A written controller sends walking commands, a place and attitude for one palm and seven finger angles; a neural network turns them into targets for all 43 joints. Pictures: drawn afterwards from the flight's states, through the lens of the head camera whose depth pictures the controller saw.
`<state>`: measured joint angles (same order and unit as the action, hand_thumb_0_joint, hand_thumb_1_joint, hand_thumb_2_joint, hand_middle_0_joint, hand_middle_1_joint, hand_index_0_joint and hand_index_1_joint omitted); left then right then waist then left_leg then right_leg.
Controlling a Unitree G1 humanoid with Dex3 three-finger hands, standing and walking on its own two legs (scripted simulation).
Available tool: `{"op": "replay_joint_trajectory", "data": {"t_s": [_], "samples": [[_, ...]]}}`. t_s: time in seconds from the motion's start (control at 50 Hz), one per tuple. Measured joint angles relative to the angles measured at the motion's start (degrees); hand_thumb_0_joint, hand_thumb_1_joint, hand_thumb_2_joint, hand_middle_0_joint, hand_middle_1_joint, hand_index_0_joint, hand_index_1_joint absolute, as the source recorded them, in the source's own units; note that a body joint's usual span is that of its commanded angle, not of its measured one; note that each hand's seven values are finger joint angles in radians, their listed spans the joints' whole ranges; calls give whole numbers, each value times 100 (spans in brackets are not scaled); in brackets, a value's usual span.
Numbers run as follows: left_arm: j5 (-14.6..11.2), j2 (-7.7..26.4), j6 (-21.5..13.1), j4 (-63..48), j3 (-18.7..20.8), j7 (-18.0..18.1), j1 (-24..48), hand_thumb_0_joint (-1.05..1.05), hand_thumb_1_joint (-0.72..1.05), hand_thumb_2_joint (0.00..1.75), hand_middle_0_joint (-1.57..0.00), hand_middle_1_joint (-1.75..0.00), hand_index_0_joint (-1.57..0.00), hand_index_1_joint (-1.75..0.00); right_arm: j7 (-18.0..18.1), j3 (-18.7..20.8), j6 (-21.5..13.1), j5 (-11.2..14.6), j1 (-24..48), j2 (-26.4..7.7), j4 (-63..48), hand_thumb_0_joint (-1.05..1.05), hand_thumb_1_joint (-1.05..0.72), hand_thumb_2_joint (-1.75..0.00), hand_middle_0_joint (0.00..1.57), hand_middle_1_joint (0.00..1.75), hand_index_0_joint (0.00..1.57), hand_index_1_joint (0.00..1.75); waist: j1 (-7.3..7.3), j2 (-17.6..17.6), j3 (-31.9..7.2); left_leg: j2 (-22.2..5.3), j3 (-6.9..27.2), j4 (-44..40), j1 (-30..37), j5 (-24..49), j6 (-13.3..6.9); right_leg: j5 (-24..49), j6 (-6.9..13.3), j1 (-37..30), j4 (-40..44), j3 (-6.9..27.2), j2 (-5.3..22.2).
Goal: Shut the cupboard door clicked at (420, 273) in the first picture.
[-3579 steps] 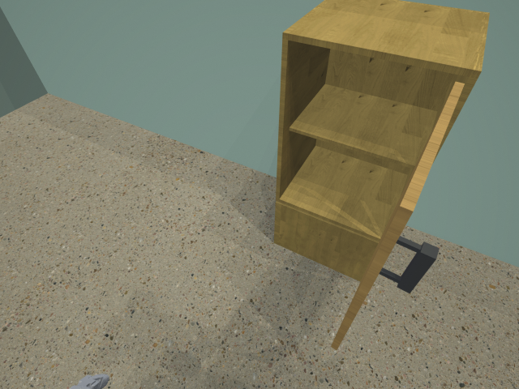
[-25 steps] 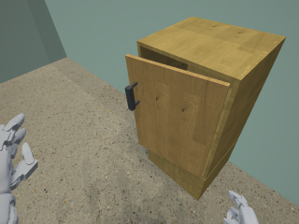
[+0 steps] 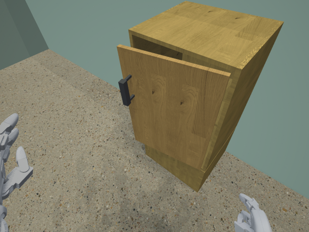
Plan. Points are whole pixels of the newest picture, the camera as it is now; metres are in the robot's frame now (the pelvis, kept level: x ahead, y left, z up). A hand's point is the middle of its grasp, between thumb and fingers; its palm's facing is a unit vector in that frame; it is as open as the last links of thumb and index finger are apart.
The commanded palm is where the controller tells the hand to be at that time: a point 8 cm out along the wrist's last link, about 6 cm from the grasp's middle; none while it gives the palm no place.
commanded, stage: step back with the hand held close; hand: left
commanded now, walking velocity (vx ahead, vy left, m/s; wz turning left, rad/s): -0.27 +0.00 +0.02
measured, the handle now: (128, 90) +0.64 +0.17 -0.02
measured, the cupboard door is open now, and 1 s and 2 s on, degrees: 10 10 10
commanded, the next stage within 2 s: stop stepping back and stand still in 0.78 s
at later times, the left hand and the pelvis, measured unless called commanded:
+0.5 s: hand out of the picture +0.10 +0.28 +0.15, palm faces +0.52 -0.73 -0.45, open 7.4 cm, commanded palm +0.03 +0.31 +0.17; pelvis -0.09 +0.00 -0.03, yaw +4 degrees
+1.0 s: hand out of the picture -0.02 +0.23 +0.16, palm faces +0.49 -0.75 -0.45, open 7.4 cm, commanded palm -0.07 +0.26 +0.17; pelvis -0.21 -0.04 -0.02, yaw +0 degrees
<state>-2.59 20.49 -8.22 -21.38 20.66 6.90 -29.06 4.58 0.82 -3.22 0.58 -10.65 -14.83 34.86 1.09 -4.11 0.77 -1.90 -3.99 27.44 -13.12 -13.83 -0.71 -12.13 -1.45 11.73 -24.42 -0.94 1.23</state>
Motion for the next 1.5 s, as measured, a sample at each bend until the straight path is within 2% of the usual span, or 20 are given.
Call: {"op": "replay_joint_trajectory", "data": {"t_s": [0.2,0.38,0.5,0.6,0.68,0.72,0.74,0.78,0.82,0.86,0.94,0.98,1.0,1.06,1.1,1.16,1.2,1.34,1.42,1.5], "samples": [[-61,554,-32,-484,418,103,-207,2,89,90,-22,-30,-22,-30,82,5,306,32,2,142,-318,1,-90,-89,20,30,20,30,-123,260,0,108,-144,270,-315,49,-140,33,-119,412,-398,154,121],[115,235,-179,-308,384,170,-72,2,89,90,-21,-30,-21,-30,66,-92,121,61,-149,168,-380,1,-90,-89,20,30,20,30,-88,260,13,73,-40,844,-789,67,-211,75,-123,802,-884,69,106],[279,162,-319,-454,361,187,227,2,89,90,-21,-30,-21,-30,66,-136,-74,14,-349,247,-272,1,-90,-89,20,30,21,30,-114,303,172,-13,134,1309,-1122,-65,-205,-88,-61,967,-1362,161,-112],[240,147,-511,-686,495,255,242,2,89,90,-22,-30,-21,-30,-27,-93,-165,-38,-349,255,-77,1,-90,-89,20,30,21,30,-66,389,174,42,176,1660,-1456,-1063,-68,12,84,1218,-1464,168,-94],[159,190,-493,-823,417,359,92,2,89,90,-21,-30,-21,-30,-135,-21,-62,-88,-236,224,151,1,-90,-89,20,30,21,30,-16,577,96,267,120,2088,-1387,-1232,79,363,83,1364,-1178,372,9],[128,281,-466,-827,394,381,106,2,88,90,-21,-30,-21,-30,-128,-33,-31,-65,-262,199,123,1,-90,-89,20,30,21,30,-55,637,8,273,108,1481,-1011,-1186,43,501,51,1488,-1056,397,32],[111,331,-469,-806,395,388,174,2,88,90,-21,-30,-21,-30,-99,-30,-45,-54,-252,181,87,1,-90,-89,20,30,21,30,-116,627,18,256,124,1200,-1001,-820,0,337,46,1606,-1131,367,28],[137,384,-474,-706,428,404,340,2,88,90,-21,-30,-21,-30,-23,-2,-113,-74,-200,157,21,1,-90,-89,20,30,20,30,-228,433,186,76,205,1086,-1153,199,-118,-370,12,1822,-1920,349,-220],[108,468,-466,-629,536,395,375,2,88,90,-22,-30,-21,-30,-25,59,-204,-89,-164,268,80,1,-90,-89,20,30,20,30,-241,348,263,-58,266,1024,-1227,427,-93,-914,21,1934,-3043,357,-470],[51,503,-460,-622,655,385,194,2,88,90,-22,-30,-21,-30,-98,80,-247,-62,-195,386,134,1,-90,-89,20,30,20,30,-211,293,159,-212,270,874,-1283,461,-40,-1172,24,1712,-3422,260,-608],[-47,391,-393,-847,721,402,-322,2,89,90,-21,-30,-21,-30,-197,-3,-386,-47,-304,512,138,1,-90,-89,20,30,20,30,-79,309,-178,-434,92,614,-1485,707,65,-1286,40,582,-2120,-29,-450],[-22,385,-381,-963,682,386,-395,2,89,90,-21,-30,-21,-30,-211,-80,-460,-59,-300,545,89,1,-90,-89,20,30,20,30,-19,459,-256,-418,-49,663,-1688,723,121,-1364,149,-3,-1029,-5,-309],[15,281,-394,-929,554,358,-290,2,89,90,-21,-30,-21,-30,-210,-88,-468,-69,-231,504,136,1,-90,-89,20,30,21,30,5,380,-186,-447,18,775,-1769,508,155,-1396,228,7,-932,-11,-374],[100,191,-342,-764,152,335,0,2,89,90,-21,-30,-21,-30,-173,-126,-368,-73,-208,411,352,1,-90,-89,20,30,21,30,22,407,-101,-154,224,1480,-1720,-329,183,-1017,335,-6,-867,4,-334],[131,266,-306,-753,126,346,2,2,88,90,-21,-30,-21,-30,-140,-167,-281,-40,-281,395,364,1,-90,-89,20,30,21,30,-5,585,-187,56,174,1629,-1474,-431,146,-906,324,7,-840,107,-221],[98,391,-313,-733,267,356,-150,2,88,90,-22,-30,-22,-30,-89,-157,-236,-26,-432,283,216,1,-90,-89,20,30,21,30,-202,575,-391,138,126,858,-795,15,73,-892,286,47,-871,119,-223],[71,460,-331,-633,316,353,-131,2,88,90,-22,-30,-22,-30,-42,-71,-242,-4,-475,200,209,1,-90,-89,20,30,21,30,-348,478,-467,143,206,499,-591,-93,-20,-913,255,82,-926,26,-248],[54,369,-277,-243,395,351,-317,2,89,90,-21,-30,-21,-30,22,-39,-214,1,-578,129,173,1,-90,-90,20,29,20,30,-369,460,-460,127,95,262,-504,237,-78,-666,213,-4,-625,139,-253],[121,236,-164,-215,298,362,-209,2,89,90,-21,-30,-21,-30,63,-81,-277,-55,-631,248,166,1,-90,-90,20,29,20,30,-333,480,-340,164,148,89,-532,233,-70,-847,259,78,-639,98,-241],[120,215,-148,-423,245,360,-195,2,89,90,-21,-30,-21,-30,21,-150,-313,-111,-594,385,193,1,-90,-89,20,30,20,30,-292,469,-190,145,215,165,-621,104,-31,-433,340,82,-522,1,-256]]}}
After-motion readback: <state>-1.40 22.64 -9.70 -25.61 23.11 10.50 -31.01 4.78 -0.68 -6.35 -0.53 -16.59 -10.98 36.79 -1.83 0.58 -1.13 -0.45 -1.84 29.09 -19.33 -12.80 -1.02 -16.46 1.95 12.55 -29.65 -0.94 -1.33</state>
